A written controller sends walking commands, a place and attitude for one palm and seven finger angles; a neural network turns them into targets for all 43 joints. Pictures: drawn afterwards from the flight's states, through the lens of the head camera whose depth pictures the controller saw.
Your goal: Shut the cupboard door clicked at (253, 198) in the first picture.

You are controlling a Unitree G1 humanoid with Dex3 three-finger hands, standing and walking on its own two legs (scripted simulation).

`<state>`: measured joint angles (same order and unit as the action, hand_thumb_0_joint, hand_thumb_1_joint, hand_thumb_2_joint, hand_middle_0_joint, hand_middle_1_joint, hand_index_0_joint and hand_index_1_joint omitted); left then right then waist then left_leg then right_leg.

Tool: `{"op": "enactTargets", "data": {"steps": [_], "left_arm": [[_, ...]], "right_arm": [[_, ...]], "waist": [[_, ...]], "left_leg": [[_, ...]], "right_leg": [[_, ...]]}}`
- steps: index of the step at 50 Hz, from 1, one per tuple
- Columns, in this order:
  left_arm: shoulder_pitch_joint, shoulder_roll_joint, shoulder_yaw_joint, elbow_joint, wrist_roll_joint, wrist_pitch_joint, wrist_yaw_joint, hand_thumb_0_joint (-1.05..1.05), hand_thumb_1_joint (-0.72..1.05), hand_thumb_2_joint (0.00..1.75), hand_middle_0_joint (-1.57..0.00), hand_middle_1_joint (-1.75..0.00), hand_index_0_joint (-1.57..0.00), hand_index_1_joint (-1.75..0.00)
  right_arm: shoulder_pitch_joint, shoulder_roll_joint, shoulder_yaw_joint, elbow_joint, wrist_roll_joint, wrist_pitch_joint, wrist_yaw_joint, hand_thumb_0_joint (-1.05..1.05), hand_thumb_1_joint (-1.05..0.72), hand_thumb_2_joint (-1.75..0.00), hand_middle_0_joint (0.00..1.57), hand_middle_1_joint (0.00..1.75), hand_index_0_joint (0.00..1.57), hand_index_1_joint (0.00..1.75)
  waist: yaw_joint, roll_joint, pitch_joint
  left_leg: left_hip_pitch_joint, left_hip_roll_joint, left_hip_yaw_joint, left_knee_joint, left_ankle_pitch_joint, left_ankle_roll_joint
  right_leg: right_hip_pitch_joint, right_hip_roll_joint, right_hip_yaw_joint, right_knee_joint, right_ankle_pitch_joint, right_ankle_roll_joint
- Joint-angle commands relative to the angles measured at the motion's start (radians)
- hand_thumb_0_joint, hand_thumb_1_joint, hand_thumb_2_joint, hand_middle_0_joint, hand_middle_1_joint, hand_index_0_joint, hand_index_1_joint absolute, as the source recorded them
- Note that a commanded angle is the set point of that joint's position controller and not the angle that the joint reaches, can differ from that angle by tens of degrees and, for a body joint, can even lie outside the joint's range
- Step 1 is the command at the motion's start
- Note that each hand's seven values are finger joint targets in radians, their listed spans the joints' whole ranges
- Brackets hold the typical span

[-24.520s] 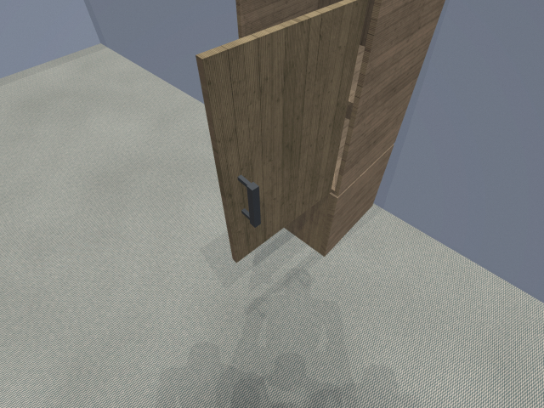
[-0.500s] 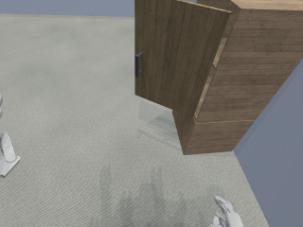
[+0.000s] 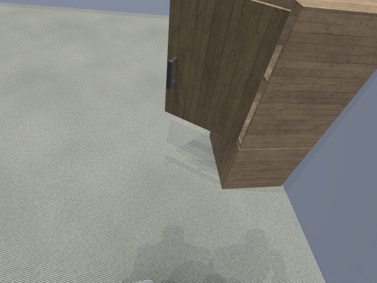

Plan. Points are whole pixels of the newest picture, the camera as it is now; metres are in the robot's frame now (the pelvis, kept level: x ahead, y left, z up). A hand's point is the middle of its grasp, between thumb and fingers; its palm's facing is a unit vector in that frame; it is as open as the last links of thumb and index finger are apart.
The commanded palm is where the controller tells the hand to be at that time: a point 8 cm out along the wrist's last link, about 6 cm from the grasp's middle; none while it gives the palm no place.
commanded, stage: let the arm hang, fingers relaxed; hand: left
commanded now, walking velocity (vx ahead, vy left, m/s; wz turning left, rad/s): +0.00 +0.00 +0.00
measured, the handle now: (172, 73) +0.93 +0.08 -0.08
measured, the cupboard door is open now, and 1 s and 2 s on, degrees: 56 56 56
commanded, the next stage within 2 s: look to check the result in 0.74 s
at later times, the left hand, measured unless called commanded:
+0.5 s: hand out of the picture +0.01 +0.18 -0.16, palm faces +0.00 -0.97 -0.24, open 7.4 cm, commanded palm none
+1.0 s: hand out of the picture +0.04 +0.16 -0.16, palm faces -0.02 -0.97 -0.22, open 7.4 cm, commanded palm none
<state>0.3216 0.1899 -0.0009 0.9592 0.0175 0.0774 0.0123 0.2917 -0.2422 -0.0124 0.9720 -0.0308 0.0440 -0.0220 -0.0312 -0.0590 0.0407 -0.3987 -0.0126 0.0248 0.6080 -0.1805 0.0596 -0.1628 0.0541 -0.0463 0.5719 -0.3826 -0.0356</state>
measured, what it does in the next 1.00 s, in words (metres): stands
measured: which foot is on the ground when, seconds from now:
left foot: down 0.00-1.00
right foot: down 0.00-1.00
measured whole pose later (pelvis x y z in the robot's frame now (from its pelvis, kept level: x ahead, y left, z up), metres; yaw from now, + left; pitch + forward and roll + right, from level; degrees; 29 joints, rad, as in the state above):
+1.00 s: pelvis +0.04 -0.02 +0.02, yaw -2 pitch -2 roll +0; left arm 0.28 0.18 0.01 1.14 0.01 0.00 0.03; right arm 0.25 -0.19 0.00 1.16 -0.01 0.01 -0.04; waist -0.01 0.00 0.06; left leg -0.23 -0.01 0.05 0.40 -0.14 0.03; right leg 0.00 0.05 -0.01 0.34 -0.31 -0.05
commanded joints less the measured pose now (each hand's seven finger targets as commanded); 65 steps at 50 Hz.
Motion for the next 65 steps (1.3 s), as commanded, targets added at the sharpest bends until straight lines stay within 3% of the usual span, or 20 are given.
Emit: {"op": "enactTargets", "data": {"steps": [1,3,4,5,9,12,23,31,39,43,52,65], "left_arm": [[0.086,0.146,0.048,0.029,0.0,-0.058,0.001,0.0,0.9,0.9,-0.2,-0.3,-0.2,-0.3],[0.113,0.135,0.044,0.079,0.001,-0.065,-0.001,0.0,0.9,0.9,-0.2,-0.3,-0.2,-0.3],[0.116,0.133,0.043,0.095,0.0,-0.07,-0.001,0.0,0.9,0.9,-0.2,-0.3,-0.2,-0.3],[0.118,0.126,0.039,0.112,0.0,-0.075,0.0,0.0,0.9,0.9,-0.2,-0.3,-0.2,-0.3],[0.091,0.127,0.031,0.139,-0.005,-0.095,0.01,0.0,0.9,0.9,-0.2,-0.3,-0.2,-0.3],[0.075,0.121,0.025,0.157,-0.006,-0.096,0.018,0.0,0.9,0.9,-0.2,-0.3,-0.2,-0.3],[0.046,0.121,0.019,0.159,-0.003,-0.091,0.024,0.0,0.9,0.9,-0.2,-0.3,-0.2,-0.3],[0.012,0.119,0.024,0.143,-0.005,-0.095,0.025,0.0,0.9,0.9,-0.2,-0.3,-0.2,-0.3],[0.007,0.118,0.031,0.143,-0.007,-0.096,0.028,0.0,0.9,0.9,-0.2,-0.3,-0.2,-0.3],[0.006,0.114,0.028,0.15,-0.01,-0.093,0.027,0.0,0.9,0.9,-0.2,-0.3,-0.2,-0.3],[0.023,0.116,0.028,0.16,-0.01,-0.094,0.031,0.0,0.9,0.9,-0.2,-0.3,-0.2,-0.3],[0.037,0.112,0.024,0.166,-0.008,-0.094,0.033,0.0,0.9,0.9,-0.2,-0.3,-0.2,-0.3]], "right_arm": [[-0.029,-0.153,-0.028,-0.024,0.009,-0.044,-0.017,0.0,-0.9,-0.9,0.2,0.3,0.2,0.3],[-0.017,-0.146,-0.031,0.006,0.015,-0.047,-0.02,0.0,-0.9,-0.9,0.2,0.3,0.2,0.3],[-0.015,-0.145,-0.034,0.016,0.017,-0.048,-0.02,0.0,-0.9,-0.9,0.2,0.3,0.2,0.3],[-0.011,-0.138,-0.035,0.03,0.018,-0.049,-0.02,0.0,-0.9,-0.9,0.2,0.3,0.2,0.3],[0.022,-0.112,-0.034,0.076,0.024,-0.05,-0.02,0.0,-0.9,-0.9,0.2,0.3,0.2,0.3],[0.028,-0.101,-0.029,0.102,0.024,-0.048,-0.02,0.0,-0.9,-0.9,0.2,0.3,0.2,0.3],[-0.027,-0.084,-0.019,0.123,0.017,-0.039,-0.011,0.0,-0.9,-0.9,0.2,0.3,0.2,0.3],[-0.045,-0.073,-0.009,0.123,0.016,-0.051,-0.014,0.0,-0.9,-0.9,0.2,0.3,0.2,0.3],[-0.035,-0.072,-0.006,0.13,0.018,-0.054,-0.02,0.0,-0.9,-0.9,0.2,0.3,0.2,0.3],[-0.029,-0.074,-0.004,0.138,0.017,-0.051,-0.021,0.0,-0.9,-0.9,0.2,0.3,0.2,0.3],[-0.021,-0.081,-0.008,0.142,0.02,-0.05,-0.023,0.0,-0.9,-0.9,0.2,0.3,0.2,0.3],[-0.041,-0.08,-0.006,0.141,0.021,-0.048,-0.023,0.0,-0.9,-0.9,0.2,0.3,0.2,0.3]], "waist": [[0.063,0.337,-0.031],[0.065,0.249,-0.071],[0.066,0.171,-0.067],[0.059,0.132,-0.063],[0.025,0.048,-0.041],[0.012,0.011,-0.005],[0.015,0.025,0.085],[0.021,0.069,0.045],[0.025,0.061,0.018],[0.023,0.07,0.022],[0.021,0.031,0.006],[0.021,0.048,0.029]], "left_leg": [[0.033,0.187,-0.344,-0.443,-0.393,0.024],[0.063,0.171,-0.292,-0.431,-0.345,0.022],[0.079,0.16,-0.269,-0.417,-0.298,0.015],[0.097,0.146,-0.234,-0.394,-0.258,0.008],[0.217,0.116,-0.151,-0.281,-0.029,-0.005],[0.249,0.121,-0.137,-0.262,0.033,-0.007],[0.24,0.115,-0.125,-0.279,0.004,-0.014],[0.246,0.117,-0.117,-0.259,0.136,-0.018],[0.259,0.117,-0.102,-0.234,0.208,-0.02],[0.266,0.119,-0.105,-0.243,0.187,-0.021],[0.289,0.122,-0.096,-0.232,0.208,-0.015],[0.298,0.122,-0.09,-0.236,0.2,-0.017]], "right_leg": [[-0.008,-0.064,0.077,-0.066,0.003,-0.024],[0.032,-0.075,0.085,-0.127,0.037,-0.026],[0.039,-0.081,0.087,-0.166,0.052,-0.031],[0.037,-0.096,0.096,-0.202,0.067,-0.033],[-0.039,-0.139,0.144,-0.29,0.101,-0.047],[-0.073,-0.144,0.14,-0.3,0.115,-0.041],[-0.112,-0.147,0.152,-0.32,0.074,-0.029],[-0.031,-0.155,0.149,-0.31,0.219,-0.017],[0.023,-0.158,0.14,-0.31,0.334,-0.01],[0.022,-0.156,0.139,-0.313,0.286,-0.016],[0.034,-0.154,0.137,-0.309,0.335,-0.013],[0.022,-0.156,0.142,-0.316,0.342,-0.006]]}}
